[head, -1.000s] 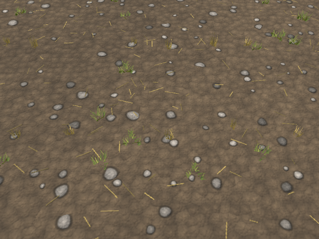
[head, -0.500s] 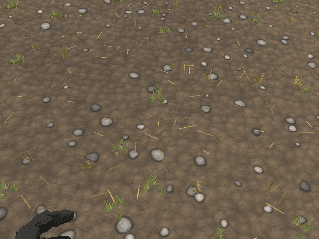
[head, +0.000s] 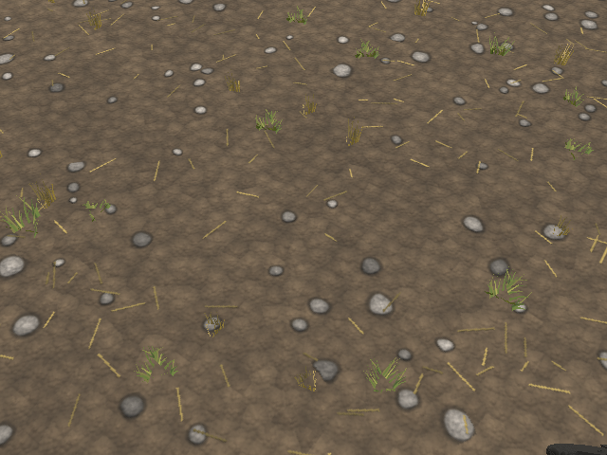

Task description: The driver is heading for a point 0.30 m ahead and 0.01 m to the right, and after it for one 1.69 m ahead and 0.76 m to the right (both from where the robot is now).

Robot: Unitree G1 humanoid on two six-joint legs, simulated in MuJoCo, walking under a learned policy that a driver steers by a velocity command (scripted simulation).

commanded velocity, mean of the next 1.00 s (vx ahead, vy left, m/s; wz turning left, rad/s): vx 0.50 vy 0.00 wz -0.22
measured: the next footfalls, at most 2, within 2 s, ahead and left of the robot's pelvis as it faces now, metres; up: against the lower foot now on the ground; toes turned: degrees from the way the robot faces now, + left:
left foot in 0.12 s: +0.23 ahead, +0.14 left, +0.00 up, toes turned +7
right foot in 0.68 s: +0.55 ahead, -0.08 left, +0.00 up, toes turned -10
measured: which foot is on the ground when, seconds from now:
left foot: up 0.00-0.10, down 0.12-0.66, up 0.68-1.00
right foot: down 0.00-0.12, up 0.14-0.66, down 0.68-1.00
